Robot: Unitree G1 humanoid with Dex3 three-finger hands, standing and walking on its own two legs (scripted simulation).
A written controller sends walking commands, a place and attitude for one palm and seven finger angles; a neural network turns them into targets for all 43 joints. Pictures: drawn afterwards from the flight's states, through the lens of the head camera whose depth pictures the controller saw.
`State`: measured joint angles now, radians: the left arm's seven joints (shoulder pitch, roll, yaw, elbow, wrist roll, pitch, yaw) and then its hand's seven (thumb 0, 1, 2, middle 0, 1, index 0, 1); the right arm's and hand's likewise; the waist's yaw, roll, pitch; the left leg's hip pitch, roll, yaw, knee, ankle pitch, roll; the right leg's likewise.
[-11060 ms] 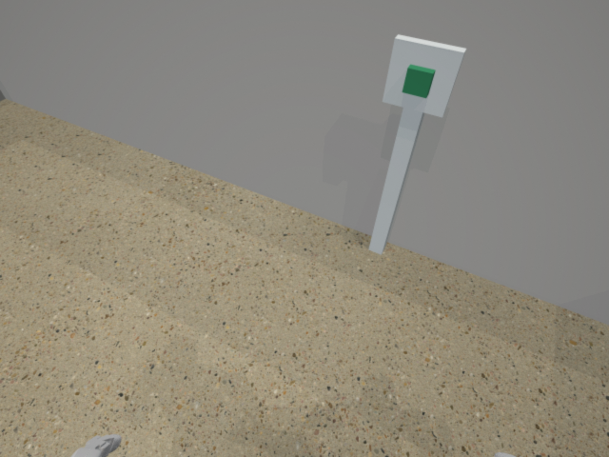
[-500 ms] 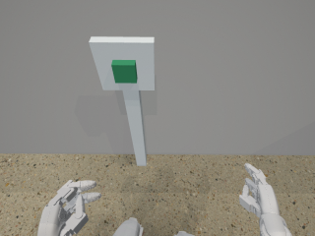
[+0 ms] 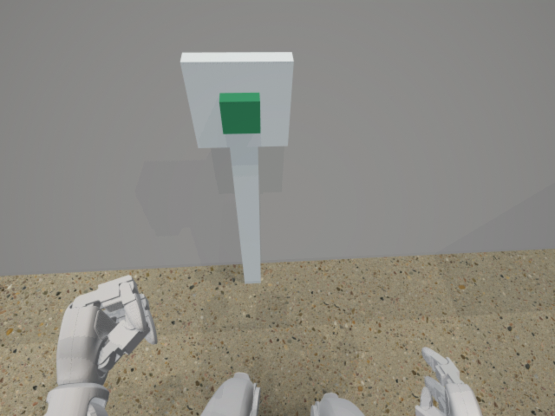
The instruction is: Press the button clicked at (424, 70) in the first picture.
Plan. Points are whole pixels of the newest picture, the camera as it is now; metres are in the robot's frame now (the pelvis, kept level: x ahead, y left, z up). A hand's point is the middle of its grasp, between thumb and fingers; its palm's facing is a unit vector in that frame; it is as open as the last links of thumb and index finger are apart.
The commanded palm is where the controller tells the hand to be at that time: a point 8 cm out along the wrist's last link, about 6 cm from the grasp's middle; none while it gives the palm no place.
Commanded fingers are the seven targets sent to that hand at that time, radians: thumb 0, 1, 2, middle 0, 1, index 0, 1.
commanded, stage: raise the hand and make a fist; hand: left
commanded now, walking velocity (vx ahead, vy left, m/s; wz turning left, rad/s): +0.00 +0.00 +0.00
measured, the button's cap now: (240, 112) +0.59 +0.11 +0.10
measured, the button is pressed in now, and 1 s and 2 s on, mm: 0 0 0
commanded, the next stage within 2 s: aim a knuckle at the button in 0.98 s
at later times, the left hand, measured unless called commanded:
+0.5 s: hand (109, 299) +0.24 +0.22 +0.09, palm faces +0.11 -0.99 -0.05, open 3.1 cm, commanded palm +0.22 +0.27 +0.10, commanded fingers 0.00 0.90 0.90 -1.30 -1.50 -1.30 -1.50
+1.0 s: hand (131, 286) +0.25 +0.20 +0.10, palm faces +0.13 -0.99 -0.04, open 3.1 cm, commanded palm +0.22 +0.24 +0.10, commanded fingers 0.00 0.90 0.90 -1.30 -1.50 -1.30 -1.50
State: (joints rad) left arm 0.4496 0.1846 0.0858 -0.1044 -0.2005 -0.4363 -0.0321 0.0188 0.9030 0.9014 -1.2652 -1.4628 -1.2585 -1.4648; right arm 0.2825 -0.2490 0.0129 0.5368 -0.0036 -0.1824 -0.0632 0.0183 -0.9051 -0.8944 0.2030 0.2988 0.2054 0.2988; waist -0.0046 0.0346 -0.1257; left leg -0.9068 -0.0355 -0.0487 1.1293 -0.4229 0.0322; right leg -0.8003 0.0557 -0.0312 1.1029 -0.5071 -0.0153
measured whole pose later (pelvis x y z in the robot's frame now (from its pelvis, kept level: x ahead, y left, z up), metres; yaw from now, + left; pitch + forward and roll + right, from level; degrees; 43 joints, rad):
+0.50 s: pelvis +0.02 +0.02 +0.02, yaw +1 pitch +9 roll -4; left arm 0.39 0.26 0.16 -0.12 -0.24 -0.23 -0.14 0.02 0.90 0.90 -1.30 -1.50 -1.30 -1.50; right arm 0.25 -0.22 0.08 0.49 0.01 -0.18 -0.07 0.02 -0.90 -0.89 0.21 0.30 0.21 0.30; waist 0.02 0.03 -0.12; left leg -0.77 -0.05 -0.06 1.03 -0.42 0.05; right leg -0.64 0.04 -0.04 0.95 -0.48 0.00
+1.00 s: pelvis +0.03 -0.02 +0.02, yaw +1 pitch +9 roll -2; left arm 0.34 0.24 0.21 -0.03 -0.29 -0.28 -0.20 0.02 0.90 0.90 -1.30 -1.50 -1.30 -1.50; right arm 0.26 -0.25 0.04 0.52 0.02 -0.19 -0.07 0.02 -0.91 -0.89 0.20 0.30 0.21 0.30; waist 0.01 0.04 -0.12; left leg -0.75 -0.03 -0.08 1.01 -0.42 0.01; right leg -0.64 0.07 -0.05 0.97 -0.50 -0.04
